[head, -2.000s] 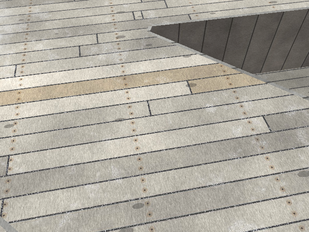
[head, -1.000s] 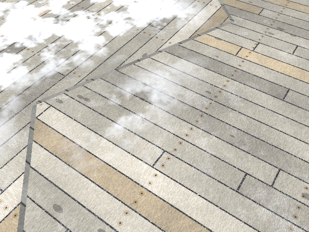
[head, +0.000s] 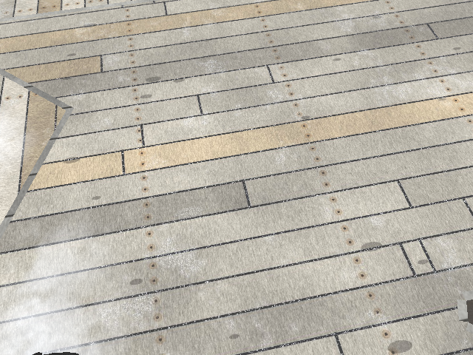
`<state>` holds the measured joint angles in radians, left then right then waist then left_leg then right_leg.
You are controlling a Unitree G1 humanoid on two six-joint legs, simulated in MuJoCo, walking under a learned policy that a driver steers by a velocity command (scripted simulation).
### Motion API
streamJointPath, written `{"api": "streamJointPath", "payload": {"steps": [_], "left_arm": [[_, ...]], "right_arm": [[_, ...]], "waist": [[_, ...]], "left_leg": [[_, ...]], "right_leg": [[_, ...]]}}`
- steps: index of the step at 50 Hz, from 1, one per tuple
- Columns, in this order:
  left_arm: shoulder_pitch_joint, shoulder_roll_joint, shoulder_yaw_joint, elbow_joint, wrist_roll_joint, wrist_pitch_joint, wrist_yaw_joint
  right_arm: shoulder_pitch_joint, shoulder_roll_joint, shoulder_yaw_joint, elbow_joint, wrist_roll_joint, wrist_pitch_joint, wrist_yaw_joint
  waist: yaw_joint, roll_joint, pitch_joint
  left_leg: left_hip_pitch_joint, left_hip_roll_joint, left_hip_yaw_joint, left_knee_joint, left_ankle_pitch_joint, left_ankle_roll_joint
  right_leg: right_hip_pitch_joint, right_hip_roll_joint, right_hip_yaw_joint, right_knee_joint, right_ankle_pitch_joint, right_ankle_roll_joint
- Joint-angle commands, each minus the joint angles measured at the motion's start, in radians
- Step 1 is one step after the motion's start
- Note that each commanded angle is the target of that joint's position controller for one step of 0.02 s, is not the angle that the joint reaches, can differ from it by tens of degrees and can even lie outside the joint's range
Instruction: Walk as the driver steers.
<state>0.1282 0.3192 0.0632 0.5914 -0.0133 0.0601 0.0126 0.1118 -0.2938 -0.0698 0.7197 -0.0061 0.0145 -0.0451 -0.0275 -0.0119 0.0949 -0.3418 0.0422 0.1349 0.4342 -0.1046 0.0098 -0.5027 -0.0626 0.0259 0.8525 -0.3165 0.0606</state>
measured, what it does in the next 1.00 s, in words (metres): walks ahead: right foot, then left foot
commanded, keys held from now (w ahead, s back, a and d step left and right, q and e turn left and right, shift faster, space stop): s+shift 0.20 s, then shift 0.04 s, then w+shift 0.76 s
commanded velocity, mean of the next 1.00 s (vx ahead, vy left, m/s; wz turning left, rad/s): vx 0.41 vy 0.00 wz -0.14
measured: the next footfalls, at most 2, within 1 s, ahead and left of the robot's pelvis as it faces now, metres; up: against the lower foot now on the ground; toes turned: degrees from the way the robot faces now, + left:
right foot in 0.04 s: +0.07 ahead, -0.13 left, +0.00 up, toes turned -2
left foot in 0.44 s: -0.12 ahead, +0.10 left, +0.00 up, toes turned -2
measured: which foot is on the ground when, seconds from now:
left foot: down 0.00-0.06, up 0.08-0.42, down 0.44-0.90, up 0.92-1.00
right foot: up 0.00-0.02, down 0.04-0.42, up 0.44-0.86, down 0.88-1.00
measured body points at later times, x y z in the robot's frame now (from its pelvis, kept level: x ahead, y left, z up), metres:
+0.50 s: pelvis -0.07 +0.01 -0.01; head -0.07 +0.03 +0.44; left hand +0.14 +0.24 -0.11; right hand -0.11 -0.26 -0.14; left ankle -0.16 +0.11 -0.73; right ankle +0.02 -0.15 -0.68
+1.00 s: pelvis +0.18 -0.07 -0.01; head +0.20 -0.07 +0.44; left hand +0.32 +0.19 -0.13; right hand +0.15 -0.33 -0.15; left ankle +0.01 +0.09 -0.62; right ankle +0.19 -0.14 -0.73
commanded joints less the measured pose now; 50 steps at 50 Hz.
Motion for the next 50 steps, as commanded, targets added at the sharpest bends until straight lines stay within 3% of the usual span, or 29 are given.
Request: {"api": "streamJointPath", "payload": {"steps": [1,2,3,4,5,6,8,12,14,16,18,20,21,22,23,24,25,26,27,31,39,41,43,44,45,46,47,48,50], "left_arm": [[0.180,0.062,0.026,-0.006,0.009,-0.009,-0.016],[0.172,0.079,0.031,-0.004,0.014,-0.016,-0.019],[0.132,0.173,0.052,-0.028,0.023,-0.021,-0.015],[0.119,0.276,0.071,-0.051,0.069,-0.016,-0.009],[0.140,0.236,0.062,-0.044,0.097,-0.024,-0.008],[0.080,0.208,0.049,-0.037,0.091,-0.030,-0.007],[-0.044,0.142,0.031,-0.031,0.040,-0.030,0.002],[-0.039,0.073,0.000,0.004,0.030,-0.029,0.029],[-0.046,0.050,-0.011,0.020,0.010,-0.033,0.045],[-0.018,0.084,0.005,0.054,0.004,-0.028,0.052],[0.023,0.134,0.029,0.084,-0.004,-0.021,0.057],[-0.047,0.099,0.030,0.050,-0.013,-0.026,0.060],[-0.083,0.033,0.019,0.024,-0.018,-0.028,0.054],[-0.050,-0.103,-0.017,0.004,-0.035,-0.045,0.019],[-0.072,-0.033,-0.002,-0.045,-0.058,-0.076,-0.003],[-0.130,0.033,0.012,-0.063,-0.082,-0.103,-0.003],[-0.121,0.078,0.028,-0.041,-0.058,-0.113,0.003],[-0.089,0.064,0.030,-0.006,-0.016,-0.111,0.000],[-0.125,0.086,0.034,0.005,0.105,-0.078,-0.037],[-0.113,0.016,0.025,0.024,0.050,-0.045,-0.081],[-0.294,-0.009,-0.003,-0.020,0.056,-0.062,-0.090],[-0.244,-0.007,-0.008,-0.018,0.056,-0.067,-0.076],[0.007,0.037,0.014,0.047,0.050,-0.076,-0.050],[0.272,0.080,0.034,0.130,0.051,-0.091,-0.035],[0.408,0.205,0.070,0.169,0.081,-0.101,-0.020],[0.438,0.224,0.072,0.189,0.063,-0.114,-0.027],[0.324,0.181,0.059,0.198,0.063,-0.118,-0.027],[0.272,0.129,0.047,0.207,0.063,-0.122,-0.027],[0.200,0.045,0.018,0.228,0.051,-0.135,-0.027]], "right_arm": [[-0.036,-0.129,-0.030,-0.034,0.026,-0.004,-0.006],[0.024,-0.108,-0.027,-0.005,0.033,-0.002,-0.008],[0.090,-0.070,-0.020,0.007,0.018,0.000,-0.006],[0.072,-0.053,-0.012,-0.018,-0.009,-0.001,-0.008],[0.000,-0.112,-0.033,-0.006,-0.007,0.014,-0.009],[0.007,-0.111,-0.040,0.013,0.023,0.034,-0.011],[0.088,-0.097,-0.044,0.068,0.017,0.064,-0.029],[0.079,-0.098,-0.040,0.058,0.032,0.069,-0.049],[0.120,-0.094,-0.029,0.044,0.030,0.061,-0.037],[0.215,-0.078,-0.022,0.067,0.027,0.048,-0.003],[0.247,-0.090,-0.020,0.085,0.018,0.040,0.023],[0.407,-0.068,-0.004,0.179,-0.016,0.036,0.037],[0.495,0.001,0.020,0.240,-0.030,0.017,0.050],[0.379,0.037,0.055,0.182,-0.026,-0.015,0.058],[0.348,-0.124,0.003,0.119,-0.028,-0.038,0.067],[0.251,-0.206,-0.025,0.103,-0.025,-0.065,0.051],[0.175,-0.147,-0.007,0.094,-0.016,-0.088,0.037],[0.155,-0.123,0.006,0.088,-0.017,-0.099,0.032],[0.173,-0.162,-0.010,0.095,-0.019,-0.090,0.049],[0.356,-0.072,-0.001,0.159,-0.006,-0.095,0.061],[0.494,-0.076,0.005,0.235,-0.019,-0.098,0.035],[0.464,-0.096,0.006,0.254,-0.026,-0.096,0.031],[0.443,-0.142,-0.002,0.269,-0.028,-0.092,0.025],[0.364,-0.161,-0.007,0.250,-0.018,-0.090,0.026],[0.398,-0.047,0.022,0.190,0.018,-0.098,0.044],[0.344,-0.012,0.025,0.161,0.015,-0.124,0.055],[0.204,-0.066,0.008,0.124,0.007,-0.129,0.056],[0.182,-0.063,0.010,0.109,0.009,-0.135,0.061],[0.211,-0.021,0.019,0.109,-0.015,-0.119,0.075]], "waist": [[0.079,0.158,-0.248],[0.063,0.121,-0.215],[0.010,-0.091,-0.182],[0.035,-0.375,-0.200],[0.106,-0.243,-0.284],[0.073,-0.165,-0.267],[0.012,-0.105,-0.205],[0.031,-0.118,-0.245],[0.011,-0.173,-0.301],[-0.010,-0.294,-0.325],[-0.003,-0.327,-0.199],[-0.066,-0.163,-0.037],[-0.085,0.091,0.022],[0.012,0.289,0.036],[-0.010,0.232,0.045],[0.013,0.227,0.153],[0.044,0.171,0.187],[0.058,0.133,0.150],[0.028,0.057,0.150],[-0.016,0.134,0.078],[-0.089,0.144,0.103],[-0.035,0.166,0.062],[0.103,0.208,-0.101],[0.242,0.179,-0.221],[0.241,-0.045,-0.387],[0.207,-0.205,-0.472],[0.178,-0.094,-0.266],[0.134,-0.021,-0.157],[0.031,-0.024,-0.056]], "left_leg": [[0.171,0.225,-0.138,0.021,0.464,0.189],[0.120,0.187,-0.116,0.066,0.338,0.128],[-0.011,0.080,-0.028,0.227,0.035,0.029],[-0.242,-0.073,-0.012,0.493,-0.524,-0.053],[-0.199,-0.058,-0.154,0.780,-0.617,-0.058],[-0.189,-0.071,-0.193,0.898,-0.564,-0.041],[-0.235,-0.092,-0.210,0.960,-0.454,-0.064],[-0.233,-0.144,-0.252,1.011,-0.356,-0.102],[-0.186,-0.089,-0.188,0.766,-0.278,-0.102],[0.058,-0.105,-0.058,0.489,-0.397,-0.096],[0.204,-0.081,-0.028,0.269,-0.434,-0.028],[0.356,-0.068,0.022,-0.124,-0.278,0.079],[0.425,-0.008,-0.103,-0.209,-0.270,0.098],[0.397,0.193,-0.358,-0.039,-0.375,0.085],[0.247,0.417,-0.734,-0.267,-0.770,0.277],[0.197,0.460,-0.863,-0.413,-0.939,0.299],[0.219,0.398,-0.737,-0.388,-0.755,0.230],[0.226,0.321,-0.592,-0.359,-0.644,0.183],[0.097,0.193,-0.429,-0.406,-0.583,0.143],[0.234,0.140,-0.289,-0.425,-0.383,0.146],[0.585,0.240,-0.211,-0.441,-0.024,0.184],[0.585,0.233,-0.127,-0.315,0.466,0.162],[0.500,0.252,-0.087,0.018,1.059,0.148],[0.296,0.215,-0.056,0.305,0.969,0.125],[-0.098,0.092,-0.049,0.699,0.461,0.101],[-0.304,-0.092,-0.200,0.928,-0.317,0.111],[-0.430,-0.048,-0.285,1.005,-0.236,0.140],[-0.438,0.016,-0.249,0.999,-0.159,0.144],[-0.339,0.078,-0.231,0.871,-0.105,0.124]], "right_leg": [[0.206,0.047,-0.052,-0.255,0.102,-0.051],[0.258,0.056,-0.035,-0.372,0.244,-0.084],[0.326,-0.096,0.163,-0.456,0.722,-0.147],[0.345,-0.373,0.428,-0.484,1.057,-0.369],[0.249,-0.391,0.392,-0.483,0.987,-0.429],[0.209,-0.304,0.291,-0.479,0.854,-0.369],[0.226,-0.196,0.206,-0.464,0.713,-0.260],[0.332,-0.195,0.223,-0.468,0.595,-0.276],[0.387,-0.162,0.250,-0.534,0.036,-0.239],[0.290,-0.117,0.231,-0.605,-0.296,-0.182],[0.146,-0.119,0.261,-0.653,-0.372,-0.164],[-0.039,-0.023,0.177,-0.546,-0.332,-0.074],[-0.213,0.073,0.090,-0.171,-0.313,-0.048],[-0.490,0.112,0.067,0.245,-0.225,-0.071],[-0.620,0.114,0.193,0.267,-0.097,-0.085],[-0.705,0.056,0.237,0.292,0.036,-0.088],[-0.705,0.044,0.243,0.313,0.158,-0.077],[-0.644,0.032,0.185,0.330,0.216,-0.056],[-0.483,0.065,0.076,0.276,0.282,-0.045],[-0.385,0.031,-0.037,0.210,0.325,-0.049],[-0.375,0.017,-0.149,-0.140,0.162,-0.129],[-0.203,0.073,-0.197,-0.215,0.038,-0.188],[0.171,0.169,-0.219,-0.206,-0.040,-0.235],[0.519,0.139,-0.141,-0.264,0.009,-0.263],[0.905,-0.128,0.245,-0.364,-0.425,-0.319],[0.944,-0.314,0.783,-0.604,-0.740,-0.331],[0.801,-0.279,0.718,-0.636,-0.569,-0.295],[0.666,-0.263,0.539,-0.620,-0.406,-0.296],[0.418,-0.172,0.326,-0.682,-0.241,-0.247]]}}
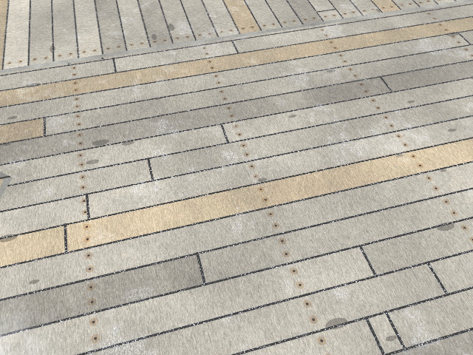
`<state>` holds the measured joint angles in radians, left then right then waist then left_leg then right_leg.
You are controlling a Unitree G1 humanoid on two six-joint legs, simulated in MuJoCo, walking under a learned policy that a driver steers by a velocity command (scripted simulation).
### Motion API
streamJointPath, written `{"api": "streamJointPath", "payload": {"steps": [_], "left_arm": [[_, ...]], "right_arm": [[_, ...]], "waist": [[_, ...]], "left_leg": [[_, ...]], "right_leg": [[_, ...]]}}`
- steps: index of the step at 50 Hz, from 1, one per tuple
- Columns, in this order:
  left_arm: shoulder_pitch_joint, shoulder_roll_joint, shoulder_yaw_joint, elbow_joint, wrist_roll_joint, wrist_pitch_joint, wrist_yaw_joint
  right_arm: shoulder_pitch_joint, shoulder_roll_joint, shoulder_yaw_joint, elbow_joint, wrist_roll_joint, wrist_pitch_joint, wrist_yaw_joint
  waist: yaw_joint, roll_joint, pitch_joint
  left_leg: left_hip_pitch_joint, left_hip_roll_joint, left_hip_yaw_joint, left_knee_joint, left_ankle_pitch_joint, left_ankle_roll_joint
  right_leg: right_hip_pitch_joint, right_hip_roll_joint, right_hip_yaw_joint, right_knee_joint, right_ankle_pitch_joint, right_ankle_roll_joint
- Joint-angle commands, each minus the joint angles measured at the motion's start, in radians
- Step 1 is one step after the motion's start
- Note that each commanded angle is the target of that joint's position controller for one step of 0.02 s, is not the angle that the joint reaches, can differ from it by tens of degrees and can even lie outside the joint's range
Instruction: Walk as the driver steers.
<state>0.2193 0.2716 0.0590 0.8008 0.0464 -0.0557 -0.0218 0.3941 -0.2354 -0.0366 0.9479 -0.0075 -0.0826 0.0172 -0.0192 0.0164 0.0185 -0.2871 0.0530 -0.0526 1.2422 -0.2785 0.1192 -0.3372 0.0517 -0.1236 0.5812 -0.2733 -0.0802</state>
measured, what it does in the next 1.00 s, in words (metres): walks ahead, turning left: left foot, then right foot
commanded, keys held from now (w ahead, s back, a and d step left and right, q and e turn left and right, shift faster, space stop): w+shift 0.22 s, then w+q+shift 0.78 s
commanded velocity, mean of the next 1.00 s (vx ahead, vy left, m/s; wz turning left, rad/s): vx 0.99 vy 0.00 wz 0.55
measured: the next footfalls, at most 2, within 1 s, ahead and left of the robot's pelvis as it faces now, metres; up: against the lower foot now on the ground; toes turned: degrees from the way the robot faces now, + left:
left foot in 0.36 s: +0.55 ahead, +0.07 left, +0.00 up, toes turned +5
right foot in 0.78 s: +1.00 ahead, -0.05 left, +0.00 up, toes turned +25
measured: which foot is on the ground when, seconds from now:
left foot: up 0.00-0.34, down 0.36-0.80, up 0.82-1.00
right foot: down 0.00-0.36, up 0.38-0.76, down 0.78-1.00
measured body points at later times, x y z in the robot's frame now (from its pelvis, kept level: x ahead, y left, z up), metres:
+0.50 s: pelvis +0.47 +0.03 +0.00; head +0.49 +0.02 +0.45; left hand +0.56 +0.29 -0.11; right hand +0.52 -0.26 -0.14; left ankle +0.51 +0.06 -0.73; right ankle +0.36 -0.13 -0.60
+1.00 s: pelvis +0.94 +0.08 +0.01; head +0.96 +0.09 +0.46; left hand +0.80 +0.34 -0.10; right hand +1.24 -0.07 -0.08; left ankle +0.89 +0.16 -0.63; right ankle +0.96 -0.07 -0.72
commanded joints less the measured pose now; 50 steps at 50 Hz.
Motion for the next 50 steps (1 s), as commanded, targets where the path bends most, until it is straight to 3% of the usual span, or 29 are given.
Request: {"api": "streamJointPath", "payload": {"steps": [1,3,7,8,11,13,15,17,18,19,20,22,25,26,28,31,34,36,37,38,39,40,41,42,43,44,46,48,50], "left_arm": [[0.104,0.053,0.009,0.030,-0.011,-0.027,0.006],[0.122,0.058,0.007,0.055,-0.028,-0.045,0.008],[0.217,0.052,-0.003,0.093,-0.038,-0.069,-0.004],[0.213,0.058,-0.004,0.093,-0.039,-0.075,0.000],[0.267,0.093,-0.004,0.122,-0.055,-0.088,0.013],[0.262,0.151,0.006,0.133,-0.049,-0.085,0.022],[0.291,0.177,0.012,0.148,-0.011,-0.057,0.043],[0.220,0.211,0.026,0.134,0.022,-0.019,0.062],[0.193,0.197,0.025,0.119,0.023,-0.019,0.062],[0.266,0.034,-0.008,0.066,-0.039,-0.045,0.021],[0.204,0.096,-0.010,0.027,-0.035,-0.075,0.019],[0.055,0.089,-0.025,-0.028,-0.025,-0.099,0.022],[0.001,0.042,-0.043,-0.070,0.031,-0.046,0.013],[0.002,0.042,-0.047,-0.089,0.035,-0.030,0.008],[-0.141,0.058,-0.056,-0.151,0.028,-0.022,0.003],[-0.292,0.046,-0.074,-0.211,-0.001,-0.030,-0.011],[-0.308,0.066,-0.066,-0.220,-0.021,-0.029,-0.005],[-0.282,0.105,-0.054,-0.229,-0.021,-0.035,0.006],[-0.193,0.145,-0.035,-0.204,-0.019,-0.038,0.015],[-0.029,0.184,-0.013,-0.166,-0.024,-0.043,0.027],[0.171,0.240,0.013,-0.132,-0.002,-0.047,0.043],[0.326,0.310,0.035,-0.111,0.043,-0.050,0.059],[0.236,0.359,0.055,-0.111,0.033,-0.042,0.046],[0.106,0.217,0.035,-0.146,0.022,-0.035,0.041],[0.050,0.133,0.016,-0.145,0.013,-0.030,0.039],[0.085,0.108,0.008,-0.118,0.019,-0.025,0.036],[0.120,0.085,0.001,-0.060,0.004,-0.036,0.039],[0.154,0.048,-0.008,-0.015,-0.017,-0.055,0.021],[0.134,0.077,-0.001,-0.002,-0.020,-0.075,0.016]], "right_arm": [[-0.043,-0.056,-0.007,-0.105,-0.027,-0.002,0.023],[-0.092,-0.041,0.000,-0.129,-0.034,0.026,0.040],[-0.348,-0.064,0.009,-0.220,-0.025,0.023,0.038],[-0.384,-0.043,0.020,-0.246,-0.025,0.017,0.047],[-0.459,-0.043,0.027,-0.254,-0.016,0.013,0.058],[-0.432,-0.067,0.021,-0.241,-0.008,0.014,0.047],[-0.343,-0.110,0.006,-0.221,-0.005,0.022,0.030],[0.026,-0.178,-0.030,-0.112,-0.007,0.027,0.015],[0.184,-0.235,-0.058,-0.076,-0.017,0.034,0.001],[0.153,-0.337,-0.098,-0.068,-0.020,0.048,-0.005],[0.066,-0.302,-0.098,-0.082,-0.012,0.048,0.008],[0.010,-0.193,-0.078,-0.055,-0.016,0.032,0.003],[-0.035,-0.134,-0.050,-0.039,-0.004,0.012,-0.014],[-0.032,-0.157,-0.053,-0.047,0.002,0.002,-0.015],[-0.010,-0.171,-0.056,-0.059,0.009,-0.014,-0.010],[-0.006,-0.211,-0.077,-0.089,0.004,-0.020,-0.002],[0.038,-0.235,-0.090,-0.088,0.017,-0.017,0.009],[0.062,-0.240,-0.094,-0.086,0.019,-0.013,-0.005],[0.061,-0.264,-0.100,-0.087,0.015,-0.010,-0.010],[0.019,-0.304,-0.108,-0.097,0.005,-0.008,-0.010],[-0.014,-0.270,-0.098,-0.119,-0.005,-0.015,-0.005],[-0.001,-0.098,-0.053,-0.163,0.010,-0.023,-0.009],[0.100,-0.071,-0.029,-0.224,0.048,-0.016,-0.012],[-0.001,-0.152,-0.036,-0.189,0.018,0.007,-0.023],[-0.079,-0.169,-0.041,-0.191,0.002,0.016,-0.010],[-0.143,-0.161,-0.040,-0.197,-0.011,0.021,0.006],[-0.172,-0.111,-0.027,-0.241,-0.022,0.049,0.033],[-0.255,-0.078,-0.014,-0.293,-0.020,0.072,0.049],[-0.327,-0.071,0.003,-0.359,-0.026,0.077,0.058]], "waist": [[-0.007,-0.074,0.043],[-0.029,-0.086,0.104],[0.021,-0.042,0.202],[0.013,-0.071,0.194],[0.032,-0.033,0.170],[0.012,-0.052,0.108],[-0.035,-0.122,0.009],[-0.212,-0.166,-0.176],[-0.271,-0.133,-0.241],[-0.119,0.313,-0.310],[-0.101,0.162,-0.360],[-0.047,-0.072,-0.110],[0.055,-0.081,0.016],[0.069,-0.040,0.028],[0.044,-0.044,0.108],[-0.012,0.010,0.133],[-0.060,0.008,0.051],[-0.044,0.045,0.019],[-0.002,0.025,-0.051],[0.101,0.018,-0.143],[0.192,0.016,-0.242],[0.200,-0.201,-0.379],[0.081,-0.470,-0.469],[0.087,-0.231,-0.284],[0.092,-0.113,-0.153],[0.100,-0.044,-0.083],[0.058,-0.130,-0.030],[0.045,-0.103,0.012],[0.014,-0.115,0.031]], "left_leg": [[-0.353,0.084,-0.034,0.039,0.073,-0.001],[-0.421,0.104,-0.003,0.022,0.090,-0.033],[-0.511,0.100,0.107,-0.247,0.264,-0.063],[-0.437,0.097,0.112,-0.381,0.344,-0.059],[-0.271,0.033,0.176,-0.600,0.492,-0.023],[-0.227,-0.041,0.215,-0.651,0.456,0.004],[-0.149,-0.139,0.250,-0.636,0.287,0.035],[0.174,-0.182,0.224,-0.653,0.152,0.079],[0.404,-0.108,0.096,-0.638,-0.013,0.112],[0.729,0.175,-0.529,-0.775,-0.228,0.305],[0.743,0.217,-0.798,-0.949,-0.234,0.336],[0.459,0.168,-0.588,-0.995,-0.081,0.252],[0.117,0.030,-0.384,-1.027,0.018,0.201],[0.057,0.028,-0.382,-1.049,0.004,0.220],[-0.077,-0.002,-0.338,-1.113,0.064,0.220],[-0.165,-0.045,-0.308,-1.160,0.147,0.162],[0.020,-0.035,-0.289,-1.100,0.401,0.112],[0.126,-0.009,-0.330,-0.971,0.557,0.071],[0.174,-0.016,-0.324,-0.839,0.700,0.048],[0.148,-0.041,-0.298,-0.636,0.745,0.026],[0.003,-0.079,-0.274,-0.373,0.629,0.009],[-0.236,-0.163,-0.185,-0.005,-0.005,0.009],[-0.425,-0.168,-0.094,0.187,-0.207,0.002],[-0.498,-0.075,-0.068,0.211,-0.084,0.008],[-0.496,-0.039,-0.039,0.157,-0.005,-0.002],[-0.458,-0.009,-0.041,0.115,0.011,-0.009],[-0.465,0.035,-0.028,0.102,0.009,-0.023],[-0.525,0.060,-0.013,0.078,0.020,-0.018],[-0.530,0.074,0.013,-0.005,0.115,-0.017]], "right_leg": [[0.179,-0.254,0.411,-0.435,-0.261,-0.093],[0.125,-0.236,0.348,-0.508,-0.222,-0.110],[0.114,-0.141,0.166,-0.586,0.130,-0.102],[0.094,-0.148,0.146,-0.596,0.204,-0.102],[0.198,-0.179,0.093,-0.655,0.545,-0.083],[0.392,-0.209,0.032,-0.597,0.904,-0.061],[0.551,-0.247,-0.009,-0.357,1.325,-0.026],[0.521,-0.256,-0.036,0.157,1.403,-0.012],[0.318,-0.209,-0.039,0.510,1.155,-0.012],[-0.223,0.023,0.015,1.009,0.105,0.077],[-0.383,0.022,0.199,1.075,-0.064,0.042],[-0.403,-0.089,0.226,0.898,0.010,0.010],[-0.282,-0.148,0.215,0.718,-0.047,0.056],[-0.279,-0.158,0.206,0.652,-0.069,0.079],[-0.266,-0.175,0.157,0.459,0.005,0.121],[-0.117,-0.141,0.125,0.121,0.299,0.143],[-0.051,-0.086,0.108,0.009,0.420,0.121],[0.023,-0.068,0.139,-0.079,0.349,0.107],[0.126,-0.039,0.139,-0.085,0.265,0.096],[0.298,-0.032,0.122,-0.079,0.173,0.084],[0.530,-0.126,0.184,-0.028,0.040,0.062],[0.771,-0.422,0.539,-0.087,-0.351,0.021],[0.792,-0.581,1.059,-0.316,-0.476,-0.067],[0.637,-0.506,0.917,-0.334,-0.585,-0.055],[0.505,-0.449,0.694,-0.316,-0.392,-0.032],[0.409,-0.395,0.518,-0.309,-0.143,0.000],[0.303,-0.370,0.396,-0.354,-0.062,-0.009],[0.298,-0.346,0.249,-0.379,0.113,0.014],[0.266,-0.347,0.135,-0.426,0.250,0.017]]}}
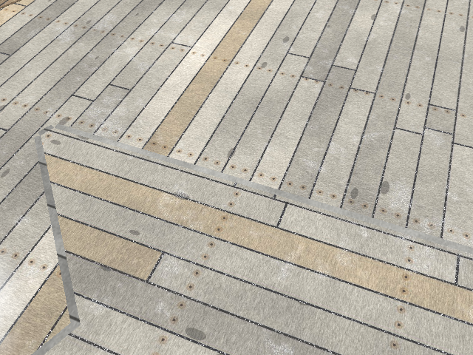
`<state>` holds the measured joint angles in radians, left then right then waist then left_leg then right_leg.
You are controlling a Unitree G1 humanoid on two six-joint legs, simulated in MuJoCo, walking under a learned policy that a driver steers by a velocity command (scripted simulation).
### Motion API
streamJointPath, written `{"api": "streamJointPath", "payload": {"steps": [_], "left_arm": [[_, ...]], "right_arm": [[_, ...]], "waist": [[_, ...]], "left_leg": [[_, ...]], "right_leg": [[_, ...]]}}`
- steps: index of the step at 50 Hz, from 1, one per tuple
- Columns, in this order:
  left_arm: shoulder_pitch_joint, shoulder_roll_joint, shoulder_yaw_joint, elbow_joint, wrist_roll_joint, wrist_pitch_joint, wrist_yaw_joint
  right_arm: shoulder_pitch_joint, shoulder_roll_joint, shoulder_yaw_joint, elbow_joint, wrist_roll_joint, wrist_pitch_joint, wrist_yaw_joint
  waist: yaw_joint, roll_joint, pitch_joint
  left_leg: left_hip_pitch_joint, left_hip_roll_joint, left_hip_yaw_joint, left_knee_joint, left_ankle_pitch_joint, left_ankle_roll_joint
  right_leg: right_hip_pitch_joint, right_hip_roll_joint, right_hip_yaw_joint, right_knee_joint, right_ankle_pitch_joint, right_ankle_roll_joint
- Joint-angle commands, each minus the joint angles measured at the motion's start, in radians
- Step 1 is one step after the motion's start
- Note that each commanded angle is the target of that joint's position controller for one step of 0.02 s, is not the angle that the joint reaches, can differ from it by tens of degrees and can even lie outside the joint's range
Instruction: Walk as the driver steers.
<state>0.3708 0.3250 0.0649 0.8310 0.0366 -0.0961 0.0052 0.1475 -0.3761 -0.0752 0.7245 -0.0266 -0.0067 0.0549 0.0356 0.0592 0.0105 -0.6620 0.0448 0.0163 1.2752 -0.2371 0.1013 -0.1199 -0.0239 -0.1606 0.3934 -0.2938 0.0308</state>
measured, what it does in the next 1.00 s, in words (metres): walks ahead: left foot, then right foot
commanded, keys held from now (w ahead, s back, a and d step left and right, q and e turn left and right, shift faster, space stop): w+q+shift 0.34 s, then w+e+shift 0.66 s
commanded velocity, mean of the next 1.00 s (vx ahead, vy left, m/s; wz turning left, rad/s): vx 1.00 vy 0.00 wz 0.12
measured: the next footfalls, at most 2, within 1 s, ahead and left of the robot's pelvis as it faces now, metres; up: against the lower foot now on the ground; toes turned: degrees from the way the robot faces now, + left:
left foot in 0.24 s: +0.39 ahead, +0.07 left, +0.00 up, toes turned +16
right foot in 0.68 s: +0.86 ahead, +0.10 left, +0.00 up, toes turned +15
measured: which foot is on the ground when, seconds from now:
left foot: up 0.00-0.22, down 0.24-0.68, up 0.70-1.00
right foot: down 0.00-0.22, up 0.24-0.66, down 0.68-1.00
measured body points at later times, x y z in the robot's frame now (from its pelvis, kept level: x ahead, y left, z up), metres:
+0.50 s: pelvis +0.46 +0.07 +0.00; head +0.48 +0.08 +0.45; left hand +0.57 +0.36 -0.08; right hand +0.55 -0.20 -0.13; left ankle +0.36 +0.06 -0.74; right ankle +0.69 -0.03 -0.67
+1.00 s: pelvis +0.94 +0.17 +0.00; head +0.96 +0.18 +0.45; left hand +0.85 +0.45 -0.12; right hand +1.22 +0.00 -0.04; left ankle +1.12 +0.38 -0.68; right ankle +0.82 +0.09 -0.74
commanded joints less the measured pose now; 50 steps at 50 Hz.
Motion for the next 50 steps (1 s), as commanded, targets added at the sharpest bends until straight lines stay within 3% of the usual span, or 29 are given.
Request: {"api": "streamJointPath", "payload": {"steps": [1,5,7,9,10,11,12,13,14,15,17,18,20,22,24,25,28,29,31,33,34,35,36,37,38,40,42,46,50], "left_arm": [[-0.027,0.019,-0.008,-0.022,-0.012,-0.041,-0.010],[-0.007,0.073,-0.002,0.001,-0.009,-0.040,-0.004],[0.041,0.127,0.007,-0.004,-0.008,-0.032,0.009],[0.029,0.208,0.028,-0.016,-0.004,0.002,0.021],[-0.012,0.222,0.034,-0.032,-0.003,0.021,0.020],[-0.035,0.206,0.034,-0.049,0.005,0.034,0.014],[-0.041,0.087,0.010,-0.080,0.014,0.033,-0.004],[0.003,0.088,0.001,-0.210,-0.009,0.012,-0.006],[-0.100,0.122,-0.005,-0.228,-0.004,-0.015,-0.005],[-0.121,0.114,-0.012,-0.224,-0.008,-0.028,-0.004],[-0.124,0.089,-0.023,-0.209,0.025,-0.006,0.003],[-0.074,0.081,-0.026,-0.190,0.037,0.020,0.001],[-0.091,0.034,-0.038,-0.183,0.040,0.050,-0.012],[-0.236,-0.003,-0.058,-0.247,0.016,0.045,-0.027],[-0.296,-0.009,-0.059,-0.235,-0.007,0.046,-0.040],[-0.329,-0.028,-0.067,-0.257,-0.020,0.039,-0.047],[-0.406,0.014,-0.054,-0.254,-0.025,0.034,-0.051],[-0.354,0.034,-0.044,-0.225,-0.024,0.041,-0.055],[-0.310,0.068,-0.031,-0.223,-0.024,0.034,-0.048],[0.028,0.134,0.005,-0.108,-0.027,0.042,-0.034],[0.258,0.181,0.031,-0.049,-0.017,0.049,-0.024],[0.262,0.300,0.071,-0.032,-0.005,0.064,-0.021],[0.141,0.228,0.061,-0.067,-0.021,0.068,-0.034],[0.085,0.197,0.055,-0.077,-0.025,0.064,-0.030],[0.111,0.116,0.036,-0.042,-0.030,0.060,-0.029],[0.042,0.098,0.024,-0.037,-0.022,0.053,-0.013],[0.030,0.113,0.023,-0.038,-0.027,0.034,-0.019],[0.007,0.147,0.044,-0.065,-0.035,0.018,-0.022],[0.079,0.174,0.064,-0.054,-0.052,0.020,-0.027]], "right_arm": [[-0.113,0.061,0.044,-0.150,-0.011,0.001,0.025],[-0.221,0.048,0.057,-0.183,-0.006,0.001,0.051],[-0.192,0.037,0.054,-0.160,0.003,-0.001,0.049],[-0.017,-0.013,0.035,-0.116,-0.003,-0.011,0.030],[0.184,-0.054,0.010,-0.056,-0.001,-0.015,0.013],[0.372,-0.110,-0.026,0.021,0.003,-0.016,-0.013],[0.283,-0.192,-0.058,0.023,0.028,-0.001,-0.039],[0.223,-0.300,-0.075,-0.040,-0.010,0.019,-0.037],[0.269,-0.256,-0.076,-0.051,-0.006,0.022,-0.049],[0.243,-0.199,-0.065,-0.023,0.003,0.012,-0.058],[0.185,-0.136,-0.043,-0.013,0.010,-0.024,-0.067],[0.158,-0.096,-0.025,-0.013,0.009,-0.041,-0.069],[0.156,-0.040,-0.002,0.006,0.016,-0.072,-0.062],[0.197,-0.045,-0.003,0.032,0.015,-0.095,-0.050],[0.221,-0.043,-0.003,0.047,0.025,-0.107,-0.034],[0.258,-0.048,0.000,0.052,0.031,-0.119,-0.031],[0.321,-0.071,0.000,0.100,0.022,-0.125,-0.044],[0.308,-0.091,-0.001,0.099,0.013,-0.121,-0.053],[0.333,-0.125,-0.005,0.117,-0.009,-0.112,-0.077],[0.248,-0.136,-0.009,0.098,-0.046,-0.080,-0.097],[0.165,-0.130,-0.006,0.073,-0.044,-0.077,-0.104],[0.238,-0.006,0.022,0.012,0.019,-0.099,-0.077],[0.193,-0.040,0.036,-0.017,-0.003,-0.123,-0.073],[0.109,-0.045,0.045,-0.044,-0.005,-0.134,-0.067],[0.040,-0.042,0.054,-0.062,-0.020,-0.142,-0.060],[0.061,-0.004,0.073,-0.090,-0.052,-0.109,-0.047],[0.049,0.009,0.083,-0.113,-0.061,-0.072,-0.043],[-0.174,0.036,0.110,-0.202,-0.019,-0.071,-0.021],[-0.218,0.013,0.100,-0.210,-0.004,-0.079,-0.029]], "waist": [[-0.050,-0.140,0.066],[-0.051,-0.087,0.140],[-0.062,-0.115,0.068],[-0.180,-0.167,-0.016],[-0.273,-0.178,-0.109],[-0.332,-0.121,-0.196],[-0.217,0.142,-0.107],[-0.133,0.217,-0.292],[-0.178,0.005,-0.284],[-0.130,-0.079,-0.120],[-0.033,-0.165,0.000],[0.012,-0.163,0.010],[0.026,-0.170,0.031],[-0.020,-0.089,0.099],[-0.066,-0.109,0.074],[-0.087,-0.046,0.093],[-0.122,-0.079,0.109],[-0.094,-0.067,0.029],[-0.051,0.031,-0.001],[0.116,0.062,-0.139],[0.250,0.006,-0.199],[0.134,-0.412,-0.289],[0.112,-0.229,-0.335],[0.091,-0.118,-0.210],[0.069,0.027,-0.075],[-0.043,0.015,0.009],[-0.078,-0.021,0.067],[-0.022,-0.078,0.123],[0.045,-0.101,0.049]], "left_leg": [[-0.146,0.073,-0.035,-0.086,0.122,0.002],[0.001,0.018,0.116,-0.421,0.243,0.045],[0.139,-0.073,0.185,-0.464,0.229,0.078],[0.309,-0.130,0.179,-0.509,0.112,0.116],[0.521,-0.151,0.145,-0.525,0.099,0.144],[0.795,-0.165,0.078,-0.587,0.050,0.165],[0.886,-0.023,-0.180,-0.646,0.039,0.195],[1.157,0.181,-0.746,-0.828,-0.005,0.410],[1.109,0.207,-0.840,-0.969,-0.124,0.390],[0.934,0.191,-0.785,-1.020,-0.109,0.351],[0.643,0.100,-0.614,-1.021,0.079,0.296],[0.540,0.091,-0.542,-1.022,0.146,0.290],[0.402,0.029,-0.409,-1.081,0.134,0.250],[0.332,0.000,-0.308,-1.129,0.296,0.214],[0.386,-0.068,-0.182,-1.181,0.356,0.131],[0.378,-0.019,-0.187,-1.205,0.438,0.115],[0.626,0.029,-0.108,-1.249,0.622,0.061],[0.745,0.015,-0.059,-1.184,0.913,0.034],[0.827,0.096,-0.028,-0.996,1.328,-0.012],[0.791,0.107,0.009,-0.586,1.385,-0.037],[0.564,0.063,0.049,-0.176,1.194,-0.045],[0.036,-0.172,0.031,0.356,0.123,-0.144],[-0.139,-0.167,-0.124,0.415,-0.146,-0.114],[-0.180,-0.087,-0.176,0.349,-0.093,-0.104],[-0.108,-0.042,-0.140,0.203,-0.049,-0.079],[-0.033,0.004,-0.134,0.078,-0.086,-0.091],[-0.009,0.036,-0.105,-0.052,-0.124,-0.118],[0.216,0.037,-0.026,-0.522,0.194,-0.161],[0.289,-0.012,-0.026,-0.712,0.340,-0.143]], "right_leg": [[0.028,-0.242,0.098,-0.259,0.327,-0.080],[0.022,-0.187,-0.106,-0.293,0.612,-0.057],[0.110,-0.190,-0.143,-0.172,1.123,-0.041],[0.163,-0.247,-0.129,0.116,1.387,-0.043],[0.109,-0.263,-0.105,0.349,1.358,-0.058],[-0.054,-0.224,-0.099,0.670,1.066,-0.052],[-0.365,-0.026,-0.086,1.055,-0.039,-0.021],[-0.719,0.067,0.102,1.319,-0.225,0.021],[-0.782,0.006,0.239,1.265,-0.133,0.009],[-0.773,-0.037,0.244,1.141,-0.086,0.001],[-0.627,-0.087,0.249,0.972,-0.102,0.015],[-0.556,-0.109,0.240,0.912,-0.112,0.025],[-0.486,-0.138,0.200,0.761,-0.081,0.032],[-0.470,-0.155,0.156,0.547,0.125,0.016],[-0.406,-0.103,0.099,0.396,0.367,-0.034],[-0.364,-0.112,0.093,0.310,0.466,-0.061],[-0.406,-0.046,0.055,0.180,0.502,-0.121],[-0.375,0.033,0.022,0.195,0.437,-0.132],[-0.318,0.090,0.009,0.194,0.287,-0.167],[-0.042,0.135,0.021,0.194,0.179,-0.200],[0.218,0.065,0.127,0.195,0.099,-0.260],[0.567,-0.210,0.739,0.116,-0.050,-0.469],[0.580,-0.259,1.009,-0.059,-0.103,-0.504],[0.457,-0.256,0.918,-0.090,-0.153,-0.473],[0.243,-0.200,0.798,-0.116,0.030,-0.403],[-0.011,-0.126,0.707,-0.178,-0.052,-0.370],[-0.162,-0.071,0.637,-0.219,-0.016,-0.372],[-0.392,0.027,0.513,-0.302,0.092,-0.312],[-0.160,0.000,0.542,-0.204,0.385,-0.246]]}}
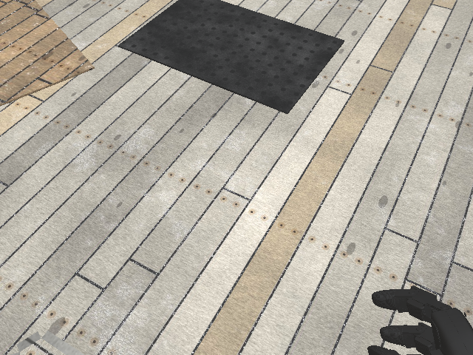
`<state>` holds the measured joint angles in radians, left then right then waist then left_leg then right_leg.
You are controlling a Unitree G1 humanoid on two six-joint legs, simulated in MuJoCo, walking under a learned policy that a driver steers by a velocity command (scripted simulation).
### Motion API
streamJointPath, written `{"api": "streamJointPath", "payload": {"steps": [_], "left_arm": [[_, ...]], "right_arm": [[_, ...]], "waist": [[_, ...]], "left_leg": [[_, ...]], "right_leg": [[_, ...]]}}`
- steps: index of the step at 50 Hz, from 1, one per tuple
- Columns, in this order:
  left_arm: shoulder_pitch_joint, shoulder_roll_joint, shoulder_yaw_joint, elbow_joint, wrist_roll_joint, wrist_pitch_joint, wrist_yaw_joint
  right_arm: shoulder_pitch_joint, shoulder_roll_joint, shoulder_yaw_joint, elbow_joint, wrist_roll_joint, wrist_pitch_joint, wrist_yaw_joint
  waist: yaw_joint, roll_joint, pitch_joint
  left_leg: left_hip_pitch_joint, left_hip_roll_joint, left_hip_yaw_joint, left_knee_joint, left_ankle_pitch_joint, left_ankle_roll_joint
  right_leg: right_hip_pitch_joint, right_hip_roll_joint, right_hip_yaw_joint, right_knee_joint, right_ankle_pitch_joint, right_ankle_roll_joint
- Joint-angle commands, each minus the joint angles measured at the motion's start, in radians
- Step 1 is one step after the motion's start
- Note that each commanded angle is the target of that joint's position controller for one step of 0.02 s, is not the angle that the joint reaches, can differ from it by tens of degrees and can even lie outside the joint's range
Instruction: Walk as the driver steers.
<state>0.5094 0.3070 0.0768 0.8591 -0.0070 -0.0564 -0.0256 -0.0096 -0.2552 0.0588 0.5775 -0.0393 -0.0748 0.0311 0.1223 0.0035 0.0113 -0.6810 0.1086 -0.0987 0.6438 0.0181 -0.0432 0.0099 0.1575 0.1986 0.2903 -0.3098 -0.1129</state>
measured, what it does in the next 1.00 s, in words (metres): walks ahead, turning right: left foot, then right foot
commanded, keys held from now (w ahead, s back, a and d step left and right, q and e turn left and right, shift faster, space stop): w+e+shift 0.44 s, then w+shift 0.46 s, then w+q+shift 0.10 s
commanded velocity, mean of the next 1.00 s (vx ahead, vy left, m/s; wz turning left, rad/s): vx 1.00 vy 0.00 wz -0.60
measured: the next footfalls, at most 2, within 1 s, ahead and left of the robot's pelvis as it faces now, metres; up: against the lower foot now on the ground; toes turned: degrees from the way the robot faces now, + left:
left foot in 0.10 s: +0.29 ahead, +0.17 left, +0.00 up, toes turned -9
right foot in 0.52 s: +0.63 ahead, -0.15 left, +0.00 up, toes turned -31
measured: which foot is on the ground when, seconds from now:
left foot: up 0.00-0.08, down 0.10-0.52, up 0.54-0.94, down 0.96-1.00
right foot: down 0.00-0.10, up 0.12-0.50, down 0.52-0.98, up 1.00-1.00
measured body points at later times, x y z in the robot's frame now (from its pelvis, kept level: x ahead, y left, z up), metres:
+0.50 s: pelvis +0.46 -0.03 -0.04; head +0.48 -0.04 +0.41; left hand +0.81 +0.05 -0.07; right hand +0.27 -0.25 -0.16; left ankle +0.26 +0.19 -0.72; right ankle +0.59 -0.14 -0.72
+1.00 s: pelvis +0.90 -0.24 -0.03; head +0.93 -0.25 +0.42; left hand +1.05 +0.03 -0.16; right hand +0.93 -0.55 -0.11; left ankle +1.08 -0.23 -0.74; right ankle +0.62 -0.15 -0.67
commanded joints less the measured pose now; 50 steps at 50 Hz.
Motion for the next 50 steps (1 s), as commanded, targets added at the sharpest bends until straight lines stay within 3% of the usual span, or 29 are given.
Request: {"api": "streamJointPath", "payload": {"steps": [1,3,4,5,6,7,9,10,12,14,19,22,23,24,25,26,27,28,29,30,31,34,37,43,45,47,48,49,50], "left_arm": [[-0.048,0.194,0.054,-0.079,-0.005,-0.015,0.011],[-0.058,0.230,0.061,-0.081,0.008,-0.012,0.016],[-0.104,0.239,0.061,-0.090,0.009,-0.018,0.011],[-0.135,0.144,0.034,-0.123,0.011,-0.033,0.012],[-0.037,0.015,-0.006,-0.191,-0.036,-0.035,0.011],[-0.091,0.083,-0.010,-0.167,-0.008,-0.012,0.022],[-0.255,0.119,0.002,-0.170,0.025,0.007,0.004],[-0.327,0.102,0.000,-0.185,0.047,0.014,-0.011],[-0.317,0.049,-0.015,-0.218,0.045,0.047,-0.034],[-0.391,0.034,-0.025,-0.261,0.042,0.064,-0.045],[-0.514,0.035,-0.051,-0.342,0.037,0.066,-0.077],[-0.546,0.057,-0.049,-0.326,0.038,0.057,-0.075],[-0.450,0.079,-0.039,-0.284,0.023,0.057,-0.071],[-0.334,0.087,-0.032,-0.264,0.040,0.046,-0.064],[-0.149,0.123,-0.013,-0.207,0.048,0.040,-0.048],[0.005,0.163,0.018,-0.137,0.047,0.038,-0.018],[-0.100,0.297,0.047,-0.131,0.061,0.053,0.009],[-0.082,0.331,0.061,-0.184,0.044,0.061,0.014],[-0.099,0.292,0.058,-0.174,0.038,0.057,0.023],[-0.142,0.245,0.045,-0.156,0.033,0.048,0.029],[-0.185,0.197,0.032,-0.150,0.034,0.034,0.029],[-0.200,0.098,-0.006,-0.121,0.021,-0.012,0.030],[-0.142,0.106,-0.002,-0.087,0.010,-0.043,0.019],[-0.066,0.151,0.005,-0.040,-0.008,-0.072,0.012],[-0.048,0.195,0.011,-0.020,0.010,-0.062,0.022],[-0.074,0.231,0.020,-0.010,0.052,-0.034,0.042],[-0.121,0.219,0.015,-0.015,0.066,-0.023,0.049],[-0.081,0.110,-0.014,-0.057,0.038,-0.033,0.039],[-0.021,0.045,-0.035,-0.096,0.019,-0.055,0.015]], "right_arm": [[-0.057,-0.116,-0.038,-0.061,0.005,-0.014,-0.009],[0.100,-0.182,-0.072,-0.018,0.007,-0.025,-0.029],[0.276,-0.217,-0.091,0.021,0.002,-0.032,-0.044],[0.514,-0.296,-0.124,0.048,-0.019,-0.035,-0.068],[0.479,-0.373,-0.144,0.049,-0.037,-0.026,-0.066],[0.394,-0.306,-0.151,0.043,-0.028,-0.011,-0.063],[0.331,-0.156,-0.115,0.062,-0.021,-0.011,-0.055],[0.385,-0.136,-0.108,0.101,-0.019,-0.014,-0.053],[0.393,-0.122,-0.107,0.146,0.003,-0.029,-0.048],[0.394,-0.084,-0.100,0.175,0.018,-0.043,-0.032],[0.321,-0.158,-0.116,0.195,0.013,-0.065,-0.033],[0.410,-0.208,-0.129,0.223,0.014,-0.052,-0.040],[0.419,-0.222,-0.130,0.215,0.013,-0.045,-0.053],[0.413,-0.291,-0.142,0.206,0.012,-0.033,-0.055],[0.376,-0.310,-0.148,0.196,0.006,-0.018,-0.059],[0.367,-0.277,-0.145,0.206,-0.001,-0.007,-0.050],[0.462,-0.108,-0.108,0.143,-0.009,-0.006,-0.026],[0.413,-0.159,-0.104,0.074,0.015,-0.019,-0.033],[0.304,-0.189,-0.108,0.060,0.021,-0.032,-0.034],[0.306,-0.176,-0.099,0.069,0.024,-0.038,-0.035],[0.313,-0.160,-0.094,0.091,0.010,-0.031,-0.034],[0.345,-0.111,-0.084,0.106,-0.017,0.021,-0.017],[0.142,-0.079,-0.068,0.027,-0.010,0.024,-0.004],[0.003,-0.078,-0.069,0.008,0.018,0.008,0.019],[0.044,-0.114,-0.086,0.020,0.009,0.009,0.006],[0.313,-0.176,-0.119,0.101,0.016,0.014,-0.017],[0.531,-0.217,-0.139,0.164,0.012,0.020,-0.033],[0.640,-0.325,-0.174,0.187,-0.010,0.024,-0.046],[0.599,-0.354,-0.183,0.200,-0.002,0.025,-0.026]], "waist": [[-0.041,-0.046,0.031],[-0.121,-0.040,-0.094],[-0.228,-0.021,-0.192],[-0.320,0.075,-0.345],[-0.214,0.425,-0.505],[-0.210,0.279,-0.378],[-0.222,0.037,-0.118],[-0.226,0.041,-0.040],[-0.165,0.127,-0.019],[-0.147,0.091,0.024],[-0.090,0.064,0.110],[-0.099,0.045,0.086],[-0.060,0.073,-0.036],[0.017,0.108,-0.049],[0.110,0.128,-0.103],[0.167,0.070,-0.148],[-0.030,-0.254,-0.158],[0.008,-0.179,-0.373],[0.013,-0.059,-0.250],[-0.049,0.003,-0.085],[-0.095,0.065,-0.026],[-0.175,0.060,0.033],[-0.130,0.009,0.137],[-0.068,0.002,0.105],[-0.099,-0.040,0.028],[-0.237,-0.100,-0.129],[-0.357,-0.087,-0.206],[-0.344,0.112,-0.305],[-0.240,0.381,-0.400]], "left_leg": [[0.321,-0.092,0.086,-0.125,0.046,0.008],[0.511,-0.137,0.089,-0.155,-0.122,0.032],[0.731,-0.093,0.064,-0.139,-0.180,0.051],[0.983,0.132,-0.148,-0.140,-0.532,0.091],[1.192,0.415,-0.731,-0.341,-0.796,0.207],[1.082,0.379,-0.759,-0.383,-0.925,0.223],[0.833,0.268,-0.380,-0.362,-0.535,0.178],[0.750,0.213,-0.221,-0.358,-0.288,0.141],[0.682,0.203,-0.137,-0.407,-0.245,0.136],[0.657,0.180,0.005,-0.434,-0.044,0.116],[0.535,0.117,0.297,-0.540,0.140,0.084],[0.659,0.093,0.378,-0.428,0.726,0.062],[0.683,0.092,0.381,-0.296,0.999,0.064],[0.658,0.137,0.365,-0.108,1.111,0.069],[0.592,0.177,0.336,0.117,1.072,0.084],[0.454,0.106,0.344,0.425,0.657,0.076],[0.037,-0.080,0.321,0.868,-0.532,0.036],[-0.088,-0.110,0.105,1.010,-0.498,0.047],[-0.147,-0.062,0.057,0.970,-0.383,0.053],[-0.135,-0.022,0.069,0.870,-0.333,0.057],[-0.065,0.013,0.063,0.788,-0.322,0.061],[0.068,0.061,0.047,0.607,-0.371,0.031],[0.011,0.079,0.094,0.322,-0.185,0.021],[0.218,-0.029,0.171,-0.087,0.216,0.106],[0.274,-0.112,0.205,-0.097,0.055,0.133],[0.502,-0.182,0.224,-0.074,-0.146,0.169],[0.732,-0.143,0.200,-0.066,-0.206,0.197],[1.000,0.064,-0.149,-0.069,-0.514,0.307],[1.137,0.236,-0.764,-0.307,-0.578,0.426]], "right_leg": [[-0.221,-0.186,0.190,-0.054,0.455,-0.084],[-0.144,-0.178,0.184,0.200,0.707,-0.043],[-0.229,-0.137,0.151,0.434,0.681,-0.019],[-0.382,-0.097,0.075,0.762,0.398,-0.016],[-0.679,0.000,-0.043,1.058,-0.201,0.016],[-0.825,-0.113,-0.090,1.144,-0.108,0.000],[-0.831,-0.191,-0.120,1.059,0.008,0.009],[-0.809,-0.221,-0.115,1.017,0.008,0.012],[-0.813,-0.249,-0.126,1.015,0.008,0.028],[-0.856,-0.260,-0.149,0.999,0.041,0.032],[-0.704,-0.244,-0.261,0.646,0.299,0.009],[-0.544,-0.123,-0.405,0.497,0.281,-0.050],[-0.373,-0.058,-0.405,0.520,0.264,-0.064],[-0.281,-0.042,-0.380,0.490,0.173,-0.089],[-0.087,-0.042,-0.306,0.432,0.128,-0.131],[0.131,-0.066,-0.224,0.347,0.144,-0.144],[0.369,-0.309,0.147,0.352,0.190,-0.218],[0.458,-0.429,0.522,0.151,0.030,-0.314],[0.349,-0.420,0.509,0.033,-0.022,-0.273],[0.162,-0.406,0.425,-0.011,0.015,-0.242],[0.008,-0.368,0.336,-0.028,0.044,-0.210],[-0.246,-0.287,0.180,-0.104,0.083,-0.206],[-0.300,-0.239,0.060,-0.192,0.230,-0.193],[-0.102,-0.254,-0.061,-0.262,0.617,-0.102],[0.063,-0.275,-0.089,-0.106,1.028,-0.070],[0.115,-0.301,-0.132,0.241,1.273,-0.037],[-0.024,-0.270,-0.177,0.544,1.166,-0.021],[-0.360,-0.151,-0.220,1.022,0.704,0.019],[-0.664,0.001,-0.142,1.250,-0.141,0.048]]}}
Keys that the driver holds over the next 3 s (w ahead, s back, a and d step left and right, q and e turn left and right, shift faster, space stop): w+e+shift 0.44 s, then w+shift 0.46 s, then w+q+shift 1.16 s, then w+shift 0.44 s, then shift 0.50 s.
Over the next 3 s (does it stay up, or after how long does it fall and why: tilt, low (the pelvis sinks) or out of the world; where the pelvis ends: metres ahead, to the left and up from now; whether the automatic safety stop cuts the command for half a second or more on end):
stays up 2.49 -0.28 0.01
